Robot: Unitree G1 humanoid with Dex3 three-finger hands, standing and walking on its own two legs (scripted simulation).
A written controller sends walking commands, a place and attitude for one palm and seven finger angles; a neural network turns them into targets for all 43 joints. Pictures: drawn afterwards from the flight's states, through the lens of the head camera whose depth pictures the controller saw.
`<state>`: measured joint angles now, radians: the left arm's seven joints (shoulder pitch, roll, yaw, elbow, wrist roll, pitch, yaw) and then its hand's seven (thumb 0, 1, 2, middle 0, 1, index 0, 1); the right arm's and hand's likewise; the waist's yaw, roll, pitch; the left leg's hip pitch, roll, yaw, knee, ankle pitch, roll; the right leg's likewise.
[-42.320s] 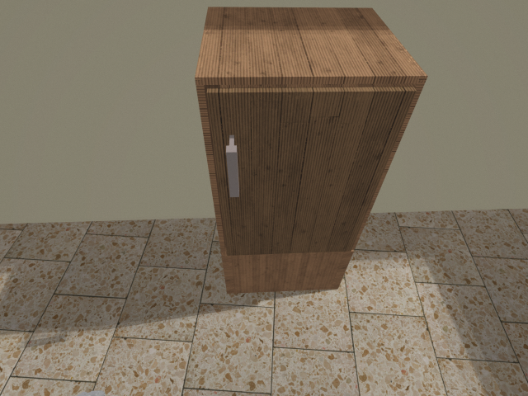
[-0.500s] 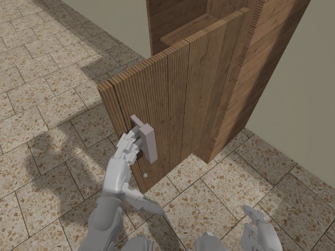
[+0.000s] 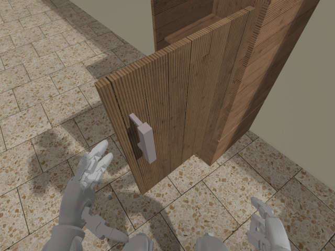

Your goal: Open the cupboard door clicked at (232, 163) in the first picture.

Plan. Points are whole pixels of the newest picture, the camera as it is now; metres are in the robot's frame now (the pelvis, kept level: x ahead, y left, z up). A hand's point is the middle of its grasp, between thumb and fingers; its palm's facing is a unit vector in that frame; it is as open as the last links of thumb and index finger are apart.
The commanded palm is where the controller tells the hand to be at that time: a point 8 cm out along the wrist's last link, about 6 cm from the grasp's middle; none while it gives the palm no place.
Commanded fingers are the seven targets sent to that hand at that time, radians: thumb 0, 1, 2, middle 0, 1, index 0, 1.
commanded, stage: slide the hand sideways off the handle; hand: left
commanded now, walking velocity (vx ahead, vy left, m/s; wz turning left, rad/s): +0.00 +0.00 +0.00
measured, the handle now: (142, 139) +0.36 +0.09 +0.06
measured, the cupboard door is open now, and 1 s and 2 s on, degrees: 88 88 88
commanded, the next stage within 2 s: draw the hand back to the body in 0.06 s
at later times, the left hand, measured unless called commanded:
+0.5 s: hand (81, 193) +0.21 +0.17 +0.11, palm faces -0.04 -1.00 -0.07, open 16.3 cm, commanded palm +0.19 +0.23 +0.12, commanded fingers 0.00 -0.50 0.30 -0.15 -0.30 -0.15 -0.30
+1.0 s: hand (17, 175) +0.22 +0.25 +0.17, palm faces +0.30 -0.87 -0.38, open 13.4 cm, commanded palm +0.17 +0.29 +0.20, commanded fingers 0.00 0.31 0.64 -0.18 -0.30 -0.18 -0.30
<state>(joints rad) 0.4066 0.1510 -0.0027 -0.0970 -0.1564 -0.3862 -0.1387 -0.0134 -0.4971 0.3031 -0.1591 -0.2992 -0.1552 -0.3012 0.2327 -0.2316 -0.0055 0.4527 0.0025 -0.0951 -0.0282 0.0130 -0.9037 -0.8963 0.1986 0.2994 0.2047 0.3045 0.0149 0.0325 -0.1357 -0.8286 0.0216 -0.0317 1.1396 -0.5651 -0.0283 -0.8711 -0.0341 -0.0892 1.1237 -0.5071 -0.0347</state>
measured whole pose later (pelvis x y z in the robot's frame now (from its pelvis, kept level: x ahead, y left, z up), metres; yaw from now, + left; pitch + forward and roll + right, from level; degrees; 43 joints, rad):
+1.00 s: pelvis +0.03 +0.03 +0.07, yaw -1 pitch +0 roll -1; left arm 0.55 0.30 0.15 -0.38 -0.02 -0.04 0.13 -0.01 -0.02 0.51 -0.17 -0.30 -0.17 -0.30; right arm 0.24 -0.22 0.06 0.56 0.00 -0.14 -0.11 0.01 -0.90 -0.90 0.20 0.30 0.21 0.30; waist 0.06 0.06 -0.04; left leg -0.25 0.00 0.00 0.64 -0.39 0.01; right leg -0.29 -0.03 -0.07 0.60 -0.32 0.01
